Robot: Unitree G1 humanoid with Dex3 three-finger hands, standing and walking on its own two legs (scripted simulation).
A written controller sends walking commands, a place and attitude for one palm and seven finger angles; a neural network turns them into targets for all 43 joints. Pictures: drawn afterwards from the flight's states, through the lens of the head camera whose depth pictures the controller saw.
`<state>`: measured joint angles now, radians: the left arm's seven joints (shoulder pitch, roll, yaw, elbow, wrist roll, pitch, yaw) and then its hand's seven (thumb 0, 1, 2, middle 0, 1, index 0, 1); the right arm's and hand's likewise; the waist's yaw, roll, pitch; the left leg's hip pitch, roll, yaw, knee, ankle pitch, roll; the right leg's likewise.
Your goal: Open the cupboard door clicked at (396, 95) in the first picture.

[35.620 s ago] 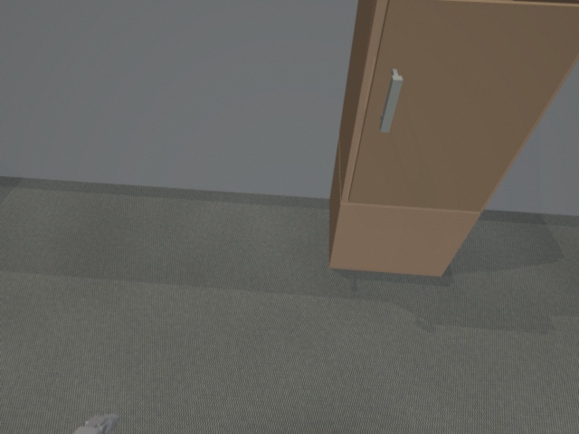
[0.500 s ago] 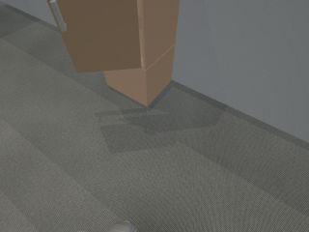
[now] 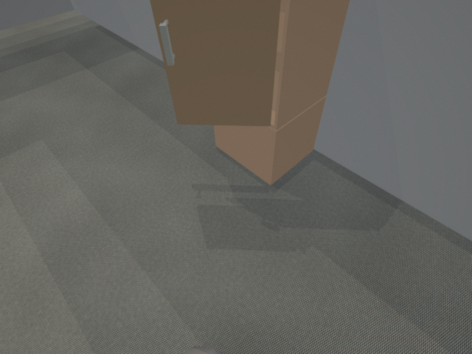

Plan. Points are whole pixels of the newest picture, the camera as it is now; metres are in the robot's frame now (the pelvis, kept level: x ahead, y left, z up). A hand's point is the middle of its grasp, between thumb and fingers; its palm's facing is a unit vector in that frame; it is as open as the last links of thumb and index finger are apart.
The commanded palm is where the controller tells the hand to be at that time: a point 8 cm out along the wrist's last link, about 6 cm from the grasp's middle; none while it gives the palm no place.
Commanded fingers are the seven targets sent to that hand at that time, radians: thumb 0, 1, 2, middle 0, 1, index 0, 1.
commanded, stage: take the last steps up to it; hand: left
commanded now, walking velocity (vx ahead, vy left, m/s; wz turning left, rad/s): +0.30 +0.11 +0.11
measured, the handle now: (168, 42) +1.05 +0.33 +0.04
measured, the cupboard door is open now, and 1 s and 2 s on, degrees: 42 42 42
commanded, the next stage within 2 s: come to a stop and stand still in 1.16 s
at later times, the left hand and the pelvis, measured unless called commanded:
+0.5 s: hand (116, 322) +0.20 +0.28 -0.16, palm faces +0.06 -0.98 -0.20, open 7.4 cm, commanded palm none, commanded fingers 0.00 0.90 0.90 -0.20 -0.30 -0.20 -0.30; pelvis +0.15 +0.09 +0.01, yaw +1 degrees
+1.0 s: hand (140, 266) +0.32 +0.26 -0.16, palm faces +0.09 -0.98 -0.19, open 7.2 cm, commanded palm none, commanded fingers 0.00 0.90 0.90 -0.20 -0.30 -0.20 -0.30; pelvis +0.34 +0.08 +0.01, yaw +1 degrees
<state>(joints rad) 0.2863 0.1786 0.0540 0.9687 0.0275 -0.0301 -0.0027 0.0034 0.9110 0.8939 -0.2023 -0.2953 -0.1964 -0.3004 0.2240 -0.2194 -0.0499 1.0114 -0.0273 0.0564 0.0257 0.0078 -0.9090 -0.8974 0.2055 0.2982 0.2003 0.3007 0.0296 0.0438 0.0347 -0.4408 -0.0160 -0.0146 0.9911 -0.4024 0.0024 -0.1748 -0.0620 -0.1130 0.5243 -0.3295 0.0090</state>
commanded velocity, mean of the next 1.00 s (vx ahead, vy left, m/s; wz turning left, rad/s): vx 0.29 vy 0.03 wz -0.01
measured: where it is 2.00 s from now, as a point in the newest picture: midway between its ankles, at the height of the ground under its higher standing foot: (226, 304)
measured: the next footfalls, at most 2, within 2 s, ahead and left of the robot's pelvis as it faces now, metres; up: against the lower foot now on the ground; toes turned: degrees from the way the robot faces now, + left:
left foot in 0.26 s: +0.18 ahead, +0.19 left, +0.00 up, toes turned +9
right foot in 0.68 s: +0.32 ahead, -0.03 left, +0.00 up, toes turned -8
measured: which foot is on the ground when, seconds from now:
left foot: up 0.00-0.24, down 0.26-0.68, up 0.70-1.00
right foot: down 0.00-0.26, up 0.28-0.66, down 0.68-1.00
